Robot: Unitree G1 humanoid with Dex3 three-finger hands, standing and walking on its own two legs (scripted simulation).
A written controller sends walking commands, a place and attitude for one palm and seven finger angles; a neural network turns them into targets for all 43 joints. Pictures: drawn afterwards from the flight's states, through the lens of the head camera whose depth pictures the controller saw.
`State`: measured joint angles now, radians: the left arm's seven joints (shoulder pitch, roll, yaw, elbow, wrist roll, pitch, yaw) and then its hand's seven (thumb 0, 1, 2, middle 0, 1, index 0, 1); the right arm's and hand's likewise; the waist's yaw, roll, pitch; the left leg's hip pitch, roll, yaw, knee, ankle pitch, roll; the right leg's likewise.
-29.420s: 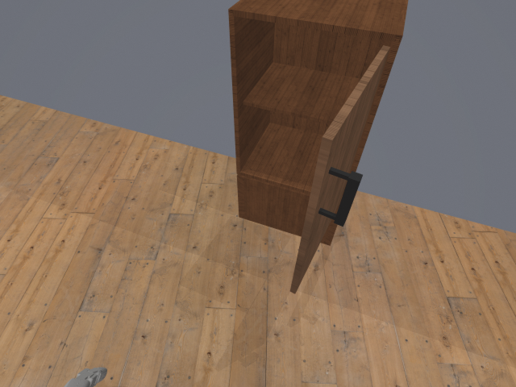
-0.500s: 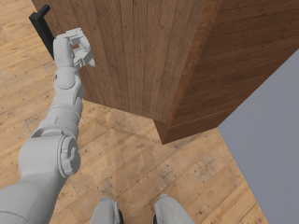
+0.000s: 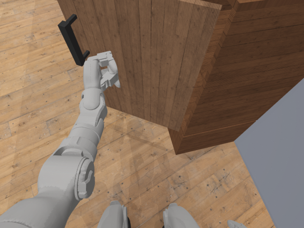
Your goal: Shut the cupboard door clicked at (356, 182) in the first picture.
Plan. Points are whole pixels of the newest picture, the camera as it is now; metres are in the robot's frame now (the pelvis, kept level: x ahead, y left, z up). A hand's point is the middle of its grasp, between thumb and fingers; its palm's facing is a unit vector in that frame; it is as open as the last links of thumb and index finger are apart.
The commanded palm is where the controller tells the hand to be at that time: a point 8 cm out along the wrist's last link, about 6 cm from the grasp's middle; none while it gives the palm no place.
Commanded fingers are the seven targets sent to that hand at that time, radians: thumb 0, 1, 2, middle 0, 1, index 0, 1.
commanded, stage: draw the hand back to the body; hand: left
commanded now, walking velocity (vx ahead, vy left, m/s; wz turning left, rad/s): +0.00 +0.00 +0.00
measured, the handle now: (77, 41) +0.65 +0.18 +0.07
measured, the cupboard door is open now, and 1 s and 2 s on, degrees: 55 55 55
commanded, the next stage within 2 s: step back with the hand held close in 1.50 s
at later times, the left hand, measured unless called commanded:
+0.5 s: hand (60, 110) +0.35 +0.15 +0.15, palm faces -0.01 -0.99 -0.10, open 3.0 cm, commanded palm +0.32 +0.21 +0.17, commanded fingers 0.00 0.90 0.90 -1.02 -1.20 -1.02 -1.20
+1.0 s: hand out of the picture +0.24 +0.29 +0.23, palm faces +0.35 -0.87 -0.35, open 5.1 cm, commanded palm +0.18 +0.33 +0.25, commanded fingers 0.00 0.90 0.90 -0.34 -0.45 -0.34 -0.45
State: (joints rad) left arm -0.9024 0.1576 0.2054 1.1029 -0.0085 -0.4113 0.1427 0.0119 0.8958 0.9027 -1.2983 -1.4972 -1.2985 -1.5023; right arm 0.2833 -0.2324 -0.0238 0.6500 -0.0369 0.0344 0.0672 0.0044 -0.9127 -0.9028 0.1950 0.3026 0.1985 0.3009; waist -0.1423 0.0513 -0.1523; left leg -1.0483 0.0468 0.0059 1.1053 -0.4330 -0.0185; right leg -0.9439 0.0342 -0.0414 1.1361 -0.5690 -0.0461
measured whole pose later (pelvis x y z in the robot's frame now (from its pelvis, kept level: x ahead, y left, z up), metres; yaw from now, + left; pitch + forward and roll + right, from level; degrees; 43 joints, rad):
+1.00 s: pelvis +0.02 +0.04 +0.09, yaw +1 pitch -3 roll +0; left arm 0.35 0.35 0.23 -0.31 -0.09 0.02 0.09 0.01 0.89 0.90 -0.60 -0.73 -0.60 -0.74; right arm 0.17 -0.21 0.08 0.59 0.03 0.01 -0.06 0.01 -0.91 -0.90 0.20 0.30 0.20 0.30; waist 0.05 0.06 0.01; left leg -0.17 -0.02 0.03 0.44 -0.21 0.04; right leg -0.04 -0.02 -0.02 0.39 -0.29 0.02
